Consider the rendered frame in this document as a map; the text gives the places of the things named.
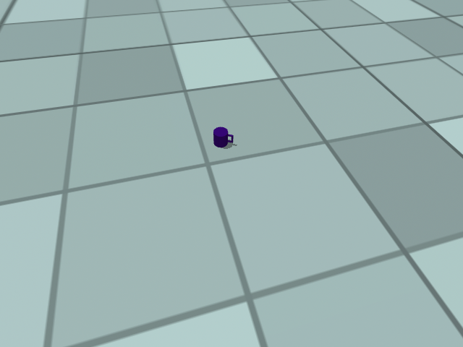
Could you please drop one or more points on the mug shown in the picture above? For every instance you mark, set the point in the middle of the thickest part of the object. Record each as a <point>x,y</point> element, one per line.
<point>220,137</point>

